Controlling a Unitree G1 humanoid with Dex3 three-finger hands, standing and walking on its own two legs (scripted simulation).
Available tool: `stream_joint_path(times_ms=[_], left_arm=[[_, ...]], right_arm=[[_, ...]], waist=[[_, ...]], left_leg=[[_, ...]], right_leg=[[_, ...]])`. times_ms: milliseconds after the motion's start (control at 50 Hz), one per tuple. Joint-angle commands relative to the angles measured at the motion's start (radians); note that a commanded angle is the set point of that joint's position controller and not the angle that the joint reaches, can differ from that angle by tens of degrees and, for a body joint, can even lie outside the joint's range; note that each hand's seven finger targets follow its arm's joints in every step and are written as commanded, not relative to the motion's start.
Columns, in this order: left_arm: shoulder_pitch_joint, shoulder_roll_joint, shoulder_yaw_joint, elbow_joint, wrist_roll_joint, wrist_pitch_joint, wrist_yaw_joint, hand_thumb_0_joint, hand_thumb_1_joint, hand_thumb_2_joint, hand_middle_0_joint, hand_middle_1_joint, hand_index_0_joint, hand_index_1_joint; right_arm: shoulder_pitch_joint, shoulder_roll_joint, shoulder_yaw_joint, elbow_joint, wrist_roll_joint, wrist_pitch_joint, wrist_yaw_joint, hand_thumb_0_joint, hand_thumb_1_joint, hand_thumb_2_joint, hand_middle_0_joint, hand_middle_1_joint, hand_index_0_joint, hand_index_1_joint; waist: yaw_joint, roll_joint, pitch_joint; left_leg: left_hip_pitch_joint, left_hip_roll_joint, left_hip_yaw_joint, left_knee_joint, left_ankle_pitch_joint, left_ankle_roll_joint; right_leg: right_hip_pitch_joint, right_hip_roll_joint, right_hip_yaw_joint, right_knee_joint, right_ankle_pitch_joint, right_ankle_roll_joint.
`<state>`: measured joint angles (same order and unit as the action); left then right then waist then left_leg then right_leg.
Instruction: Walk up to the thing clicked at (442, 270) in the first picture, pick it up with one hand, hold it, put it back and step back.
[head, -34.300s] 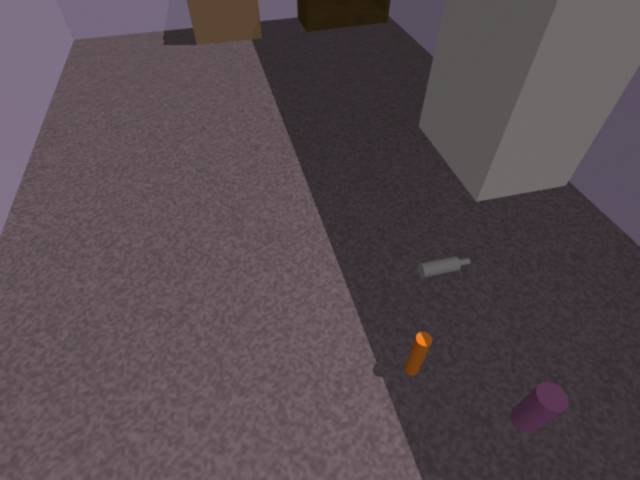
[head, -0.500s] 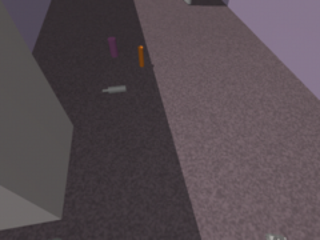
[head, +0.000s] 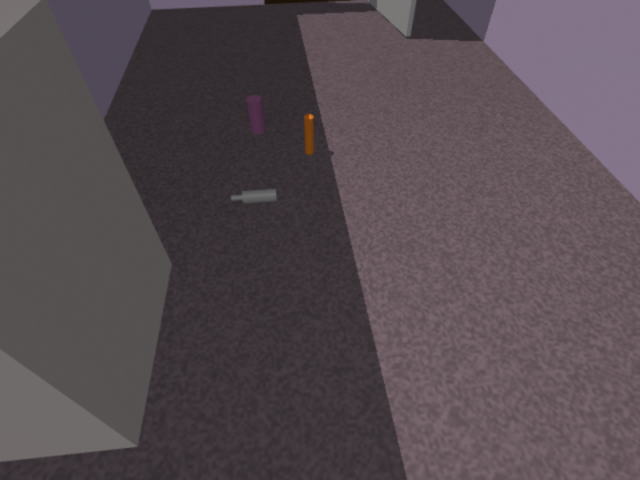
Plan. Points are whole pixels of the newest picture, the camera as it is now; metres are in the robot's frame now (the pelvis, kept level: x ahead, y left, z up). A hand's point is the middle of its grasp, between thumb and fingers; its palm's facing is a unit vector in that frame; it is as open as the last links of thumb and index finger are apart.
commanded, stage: stand
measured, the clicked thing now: (254, 196) +1.41 +0.28 -0.75
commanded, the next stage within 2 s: none
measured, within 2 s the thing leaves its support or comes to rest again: neither
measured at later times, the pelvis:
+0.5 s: pelvis -0.01 +0.00 +0.00, yaw +2 degrees
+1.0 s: pelvis -0.01 +0.00 +0.00, yaw +2 degrees
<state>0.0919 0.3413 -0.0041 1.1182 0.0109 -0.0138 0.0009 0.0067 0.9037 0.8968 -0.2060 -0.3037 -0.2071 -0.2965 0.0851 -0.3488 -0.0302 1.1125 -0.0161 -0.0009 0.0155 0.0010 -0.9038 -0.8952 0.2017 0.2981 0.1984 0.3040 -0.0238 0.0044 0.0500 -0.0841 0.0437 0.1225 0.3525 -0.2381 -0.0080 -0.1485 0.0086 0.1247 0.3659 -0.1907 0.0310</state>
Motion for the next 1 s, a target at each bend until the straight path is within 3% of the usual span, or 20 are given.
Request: stream_joint_path(times_ms=[0,140,340,420,980], left_arm=[[-0.036,0.208,0.044,-0.056,-0.002,-0.018,0.018,0.000,0.900,0.900,-0.200,-0.300,-0.200,-0.300],[-0.044,0.219,0.044,-0.055,-0.001,-0.017,0.019,0.000,0.900,0.900,-0.200,-0.300,-0.200,-0.300],[-0.028,0.212,0.038,-0.054,-0.002,-0.019,0.016,0.000,0.900,0.900,-0.200,-0.300,-0.200,-0.300],[-0.023,0.215,0.039,-0.050,-0.003,-0.015,0.016,0.000,0.900,0.900,-0.200,-0.300,-0.200,-0.300],[-0.013,0.222,0.035,-0.054,-0.002,-0.018,0.014,0.000,0.900,0.900,-0.200,-0.300,-0.200,-0.300]], right_arm=[[-0.036,-0.218,-0.040,-0.057,0.006,-0.020,-0.019,0.000,-0.900,-0.900,0.200,0.300,0.200,0.300],[-0.041,-0.212,-0.038,-0.056,0.004,-0.018,-0.018,0.000,-0.900,-0.900,0.200,0.300,0.200,0.300],[-0.034,-0.215,-0.037,-0.050,0.005,-0.025,-0.016,0.000,-0.900,-0.900,0.200,0.300,0.200,0.300],[-0.034,-0.220,-0.037,-0.048,0.007,-0.024,-0.016,0.000,-0.900,-0.900,0.200,0.300,0.200,0.300],[-0.011,-0.214,-0.034,-0.037,0.007,-0.023,-0.012,0.000,-0.900,-0.900,0.200,0.300,0.200,0.300]], waist=[[0.002,-0.004,-0.110],[0.001,-0.014,-0.076],[0.010,-0.006,-0.093],[0.012,-0.001,-0.068],[0.009,-0.024,-0.049]], left_leg=[[0.081,0.118,-0.088,-0.053,0.222,0.029],[0.037,0.108,-0.100,-0.073,0.118,0.028],[0.049,0.110,-0.111,-0.069,0.186,0.030],[0.035,0.108,-0.122,-0.087,0.125,0.029],[0.012,0.098,-0.142,-0.082,0.085,0.029]], right_leg=[[-0.009,-0.098,0.025,-0.020,0.328,-0.042],[-0.017,-0.104,0.030,-0.047,0.251,-0.042],[0.003,-0.109,0.020,-0.049,0.274,-0.042],[-0.010,-0.106,0.018,-0.056,0.212,-0.041],[-0.021,-0.116,0.022,-0.074,0.168,-0.047]])
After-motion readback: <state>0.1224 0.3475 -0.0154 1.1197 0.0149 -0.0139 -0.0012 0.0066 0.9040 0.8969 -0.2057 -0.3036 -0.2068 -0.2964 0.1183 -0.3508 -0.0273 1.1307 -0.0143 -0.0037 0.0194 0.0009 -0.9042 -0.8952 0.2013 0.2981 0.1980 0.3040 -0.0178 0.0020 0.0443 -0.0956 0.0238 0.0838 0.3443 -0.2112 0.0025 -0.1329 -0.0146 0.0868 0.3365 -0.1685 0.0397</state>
